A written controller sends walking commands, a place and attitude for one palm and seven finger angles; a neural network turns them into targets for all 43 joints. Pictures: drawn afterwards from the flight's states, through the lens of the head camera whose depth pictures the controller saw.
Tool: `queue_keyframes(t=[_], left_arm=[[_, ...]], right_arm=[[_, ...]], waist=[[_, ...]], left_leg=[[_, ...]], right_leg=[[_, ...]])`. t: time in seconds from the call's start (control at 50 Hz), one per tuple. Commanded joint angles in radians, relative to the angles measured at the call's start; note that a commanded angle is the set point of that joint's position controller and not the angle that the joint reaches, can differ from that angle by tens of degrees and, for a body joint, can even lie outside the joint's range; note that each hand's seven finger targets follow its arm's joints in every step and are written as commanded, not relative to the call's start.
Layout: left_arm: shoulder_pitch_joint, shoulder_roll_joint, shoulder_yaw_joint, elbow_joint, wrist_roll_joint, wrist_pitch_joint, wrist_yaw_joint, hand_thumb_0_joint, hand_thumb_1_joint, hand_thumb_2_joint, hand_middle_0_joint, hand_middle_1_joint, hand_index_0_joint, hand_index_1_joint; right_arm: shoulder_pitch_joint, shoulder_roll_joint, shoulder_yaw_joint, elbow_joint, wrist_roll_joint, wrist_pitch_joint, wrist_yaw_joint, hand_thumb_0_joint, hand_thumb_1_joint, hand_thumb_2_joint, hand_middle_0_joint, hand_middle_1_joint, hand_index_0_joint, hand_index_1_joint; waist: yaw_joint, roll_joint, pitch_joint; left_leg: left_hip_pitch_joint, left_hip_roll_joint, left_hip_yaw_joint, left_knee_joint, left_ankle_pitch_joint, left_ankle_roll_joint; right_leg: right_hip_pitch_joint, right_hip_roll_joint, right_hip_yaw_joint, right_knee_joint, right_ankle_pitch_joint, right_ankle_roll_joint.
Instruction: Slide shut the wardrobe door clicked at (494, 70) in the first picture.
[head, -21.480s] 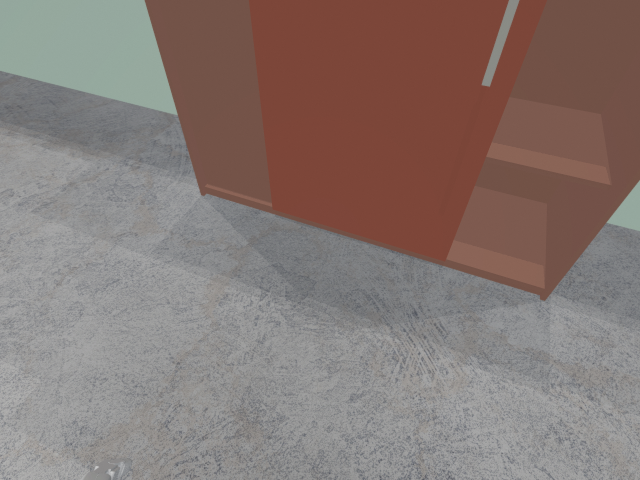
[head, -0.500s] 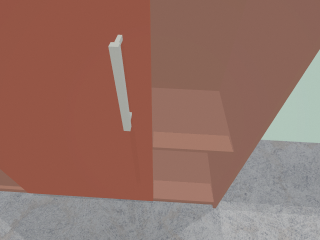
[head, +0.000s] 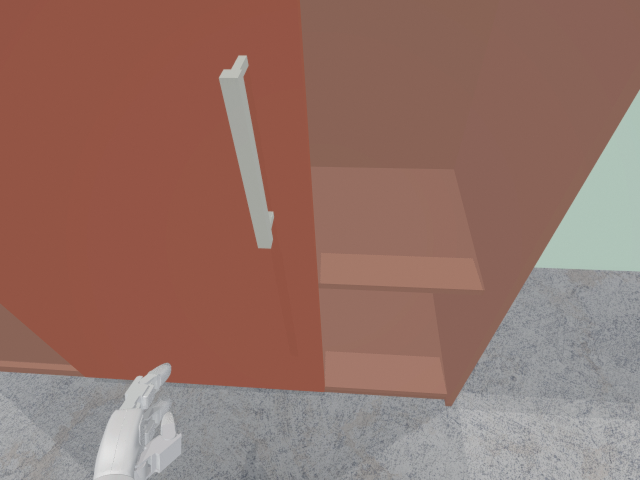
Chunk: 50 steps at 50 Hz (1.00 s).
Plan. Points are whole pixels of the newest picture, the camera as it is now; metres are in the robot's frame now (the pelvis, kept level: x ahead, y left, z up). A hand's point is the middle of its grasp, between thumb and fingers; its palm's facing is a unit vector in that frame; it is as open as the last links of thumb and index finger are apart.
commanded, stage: raise the hand with hooked fingers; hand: left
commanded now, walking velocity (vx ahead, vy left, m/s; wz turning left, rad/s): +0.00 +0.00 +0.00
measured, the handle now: (254, 164) +0.48 +0.11 +0.16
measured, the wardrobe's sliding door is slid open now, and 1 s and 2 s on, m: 0.37 0.37 0.37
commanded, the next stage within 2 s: move the hooked fingers beside the handle in 1.90 s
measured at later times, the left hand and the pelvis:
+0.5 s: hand (169, 421) +0.18 +0.17 +0.06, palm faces -0.02 -0.99 -0.11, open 10.3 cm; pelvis -0.03 -0.03 -0.04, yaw +3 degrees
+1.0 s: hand (106, 341) +0.23 +0.23 +0.12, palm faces +0.03 -0.99 -0.10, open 13.2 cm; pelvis -0.01 -0.01 -0.01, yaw +0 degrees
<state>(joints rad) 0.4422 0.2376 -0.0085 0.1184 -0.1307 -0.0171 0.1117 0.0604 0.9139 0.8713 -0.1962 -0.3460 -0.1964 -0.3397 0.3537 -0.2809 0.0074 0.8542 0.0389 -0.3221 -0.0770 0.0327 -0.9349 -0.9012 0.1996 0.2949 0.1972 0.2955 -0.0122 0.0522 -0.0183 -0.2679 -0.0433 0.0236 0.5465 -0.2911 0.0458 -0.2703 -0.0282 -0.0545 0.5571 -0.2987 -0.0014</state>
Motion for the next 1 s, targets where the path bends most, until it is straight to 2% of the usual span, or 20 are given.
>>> queue_keyframes(t=[0.0,0.04,0.08,0.1,0.14,0.2,0.22,0.28,0.3,0.36,0.4,0.44,0.5,0.56,0.6,0.68,0.72,0.78,0.9,0.98], left_arm=[[0.008,-0.135,-0.068,-0.108,-0.047,-0.208,-0.121,0.0,0.643,0.79,-0.218,-0.465,-0.218,-0.465],[0.211,-0.088,0.056,-0.013,-0.104,-0.323,-0.231,0.0,0.597,0.77,-0.222,-0.495,-0.222,-0.495],[0.231,0.026,0.209,-0.001,-0.133,-0.438,-0.36,0.0,0.55,0.75,-0.225,-0.525,-0.225,-0.525],[0.267,0.133,0.325,0.025,-0.094,-0.44,-0.367,0.0,0.527,0.74,-0.227,-0.54,-0.227,-0.54],[0.2,0.109,0.247,-0.176,-0.063,-0.392,-0.364,0.0,0.48,0.72,-0.23,-0.57,-0.23,-0.57],[0.028,0.12,0.253,-0.441,-0.091,-0.357,-0.307,0.0,0.41,0.69,-0.235,-0.615,-0.235,-0.615],[-0.063,0.123,0.254,-0.554,-0.11,-0.374,-0.286,0.0,0.387,0.68,-0.237,-0.63,-0.237,-0.63],[-0.163,0.112,0.248,-0.633,-0.144,-0.457,-0.267,0.0,0.317,0.65,-0.242,-0.675,-0.242,-0.675],[-0.242,0.117,0.228,-0.625,-0.145,-0.482,-0.285,0.0,0.293,0.64,-0.243,-0.69,-0.243,-0.69],[-0.296,0.098,0.14,-0.504,-0.175,-0.515,-0.412,0.0,0.223,0.61,-0.248,-0.735,-0.248,-0.735],[-0.334,0.12,0.125,-0.38,-0.183,-0.445,-0.5,0.0,0.177,0.59,-0.252,-0.765,-0.252,-0.765],[-0.345,0.207,0.208,-0.283,-0.188,-0.342,-0.555,0.0,0.13,0.57,-0.255,-0.795,-0.255,-0.795],[-0.233,0.353,0.42,-0.159,-0.2,-0.181,-0.557,0.0,0.06,0.54,-0.26,-0.84,-0.26,-0.84],[-0.223,0.3,0.478,-0.298,-0.271,-0.145,-0.497,0.0,-0.01,0.51,-0.265,-0.885,-0.265,-0.885],[-0.188,0.323,0.555,-0.336,-0.297,-0.163,-0.445,0.0,-0.057,0.49,-0.268,-0.915,-0.268,-0.915],[-0.238,0.246,0.448,-0.371,-0.255,-0.218,-0.425,0.0,-0.15,0.45,-0.275,-0.975,-0.275,-0.975],[-0.267,0.229,0.392,-0.309,-0.231,-0.203,-0.45,0.0,-0.197,0.43,-0.278,-1.005,-0.278,-1.005],[-0.333,0.279,0.389,-0.317,-0.225,-0.172,-0.494,0.0,-0.267,0.4,-0.283,-1.05,-0.283,-1.05],[-0.48,0.424,0.545,-0.403,-0.249,-0.167,-0.482,0.0,-0.407,0.34,-0.293,-1.14,-0.293,-1.14],[-0.544,0.373,0.51,-0.324,-0.26,-0.143,-0.49,0.0,-0.5,0.3,-0.3,-1.2,-0.3,-1.2]], right_arm=[[-0.134,-0.118,-0.058,-0.246,-0.024,-0.104,0.03,0.0,-0.9,-0.9,0.2,0.3,0.2,0.3],[-0.176,-0.11,-0.07,-0.284,-0.028,-0.091,0.062,0.0,-0.9,-0.9,0.2,0.3,0.2,0.3],[-0.213,-0.127,-0.086,-0.337,-0.033,-0.063,0.085,0.0,-0.9,-0.9,0.2,0.3,0.2,0.3],[-0.22,-0.122,-0.1,-0.359,-0.029,-0.035,0.094,0.0,-0.9,-0.9,0.2,0.3,0.2,0.3],[-0.286,-0.101,-0.082,-0.465,-0.023,0.025,0.103,0.0,-0.9,-0.9,0.2,0.3,0.2,0.3],[-0.28,-0.084,-0.07,-0.537,-0.018,0.068,0.085,0.0,-0.9,-0.9,0.2,0.3,0.2,0.3],[-0.263,-0.077,-0.071,-0.547,-0.019,0.066,0.074,0.0,-0.9,-0.9,0.2,0.3,0.2,0.3],[-0.183,-0.065,-0.055,-0.481,-0.025,0.042,0.045,0.0,-0.9,-0.9,0.2,0.3,0.2,0.3],[-0.175,-0.077,-0.045,-0.454,-0.029,0.033,0.037,0.0,-0.9,-0.9,0.2,0.3,0.2,0.3],[-0.186,-0.098,-0.016,-0.39,-0.008,-0.026,0.009,0.0,-0.9,-0.9,0.2,0.3,0.2,0.3],[-0.201,-0.116,-0.004,-0.374,0.007,-0.042,-0.011,0.0,-0.9,-0.9,0.2,0.3,0.2,0.3],[-0.195,-0.126,-0.008,-0.366,0.021,-0.046,-0.028,0.0,-0.9,-0.9,0.2,0.3,0.2,0.3],[-0.231,-0.124,-0.011,-0.38,0.019,-0.038,-0.032,0.0,-0.9,-0.9,0.2,0.3,0.2,0.3],[-0.267,-0.081,0.004,-0.408,0.007,-0.033,-0.018,0.0,-0.9,-0.9,0.2,0.3,0.2,0.3],[-0.254,-0.075,-0.002,-0.404,-0.001,-0.042,-0.004,0.0,-0.9,-0.9,0.2,0.3,0.2,0.3],[-0.213,-0.091,-0.015,-0.376,0.0,-0.072,0.013,0.0,-0.9,-0.9,0.2,0.3,0.2,0.3],[-0.203,-0.108,-0.019,-0.366,0.004,-0.083,0.008,0.0,-0.9,-0.9,0.2,0.3,0.2,0.3],[-0.191,-0.13,-0.02,-0.363,0.017,-0.102,-0.012,0.0,-0.9,-0.9,0.2,0.3,0.2,0.3],[-0.202,-0.132,-0.005,-0.343,0.006,-0.117,-0.033,0.0,-0.9,-0.9,0.2,0.3,0.2,0.3],[-0.219,-0.122,0.009,-0.325,0.011,-0.111,-0.027,0.0,-0.9,-0.9,0.2,0.3,0.2,0.3]], waist=[[-0.011,-0.306,0.034],[0.063,-0.304,0.009],[0.091,-0.19,-0.07],[0.134,-0.09,-0.099],[0.142,0.013,-0.118],[0.1,0.044,-0.193],[0.072,0.066,-0.241],[0.004,0.061,-0.241],[-0.039,-0.021,-0.209],[-0.075,-0.006,-0.107],[-0.083,-0.002,-0.077],[-0.064,-0.07,-0.112],[0.036,-0.088,-0.221],[0.083,-0.046,-0.271],[0.102,-0.102,-0.293],[0.05,-0.028,-0.167],[0.024,-0.051,-0.089],[0.023,-0.006,-0.113],[0.058,0.046,-0.22],[0.051,0.077,-0.137]], left_leg=[[-0.147,0.04,-0.102,0.016,-0.03,-0.031],[-0.236,0.034,-0.066,0.088,-0.009,-0.053],[-0.295,0.02,-0.031,0.165,0.045,-0.066],[-0.319,0.012,-0.011,0.178,0.065,-0.065],[-0.326,-0.001,0.019,0.178,0.046,-0.049],[-0.296,0.013,0.002,0.193,0.021,-0.029],[-0.258,0.018,-0.008,0.208,0.026,-0.022],[-0.207,0.034,-0.042,0.256,0.086,-0.013],[-0.224,0.042,-0.058,0.275,0.055,-0.007],[-0.243,0.05,-0.079,0.276,-0.053,-0.002],[-0.258,0.045,-0.082,0.269,-0.104,0.002],[-0.275,0.044,-0.081,0.245,-0.125,0.001],[-0.272,0.035,-0.074,0.218,-0.053,-0.004],[-0.216,0.032,-0.072,0.173,0.074,-0.014],[-0.205,0.038,-0.073,0.163,0.134,-0.022],[-0.149,0.045,-0.054,0.113,0.147,-0.018],[-0.15,0.049,-0.055,0.099,0.117,-0.009],[-0.088,0.05,-0.057,0.063,0.072,-0.003],[0.039,0.052,-0.08,0.006,0.163,-0.008],[0.069,0.057,-0.096,-0.044,0.178,-0.022]], right_leg=[[-0.225,0.03,-0.037,-0.029,-0.081,-0.021],[-0.24,0.022,-0.041,0.059,-0.054,-0.036],[-0.216,0.005,-0.017,0.166,0.082,-0.063],[-0.185,0.002,-0.002,0.205,0.119,-0.072],[-0.169,0.01,0.005,0.237,0.125,-0.069],[-0.185,0.027,0.024,0.222,0.083,-0.057],[-0.189,0.029,0.039,0.207,0.078,-0.052],[-0.226,0.039,0.056,0.184,0.12,-0.04],[-0.275,0.046,0.058,0.173,0.08,-0.028],[-0.308,0.039,0.067,0.126,-0.053,-0.02],[-0.3,0.033,0.09,0.078,-0.123,-0.017],[-0.239,0.012,0.119,0.021,-0.194,-0.007],[-0.105,-0.014,0.142,0.0,-0.165,0.001],[-0.003,-0.015,0.097,0.026,0.026,-0.003],[0.043,-0.009,0.087,0.039,0.148,0.004],[-0.035,0.007,0.055,0.026,0.206,-0.001],[-0.073,0.008,0.058,-0.003,0.171,0.003],[-0.063,0.013,0.048,-0.032,0.093,-0.005],[0.043,0.026,0.011,-0.044,0.184,-0.019],[0.037,0.033,-0.01,-0.065,0.211,-0.025]])
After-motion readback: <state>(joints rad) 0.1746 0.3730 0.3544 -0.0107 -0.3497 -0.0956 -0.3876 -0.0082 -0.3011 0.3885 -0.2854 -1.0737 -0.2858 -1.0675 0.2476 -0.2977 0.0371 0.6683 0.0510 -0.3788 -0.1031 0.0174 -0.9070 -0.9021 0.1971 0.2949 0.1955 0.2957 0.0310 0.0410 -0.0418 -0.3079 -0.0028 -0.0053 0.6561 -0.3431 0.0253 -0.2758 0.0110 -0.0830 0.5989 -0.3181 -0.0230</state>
